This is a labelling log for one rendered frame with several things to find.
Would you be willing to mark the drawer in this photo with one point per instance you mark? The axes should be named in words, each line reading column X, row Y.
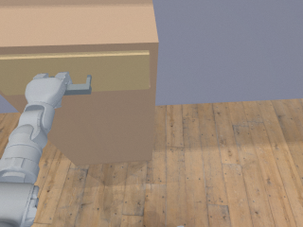
column 110, row 70

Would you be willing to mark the handle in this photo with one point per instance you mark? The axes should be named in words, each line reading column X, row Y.
column 78, row 89

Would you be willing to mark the left robot hand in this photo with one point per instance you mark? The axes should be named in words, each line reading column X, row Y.
column 48, row 90

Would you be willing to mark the cabinet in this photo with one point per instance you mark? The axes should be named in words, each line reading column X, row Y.
column 104, row 127

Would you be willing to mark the left robot upper arm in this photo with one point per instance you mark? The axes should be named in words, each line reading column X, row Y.
column 18, row 204

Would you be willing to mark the left robot forearm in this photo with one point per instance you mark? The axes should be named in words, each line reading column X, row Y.
column 21, row 157

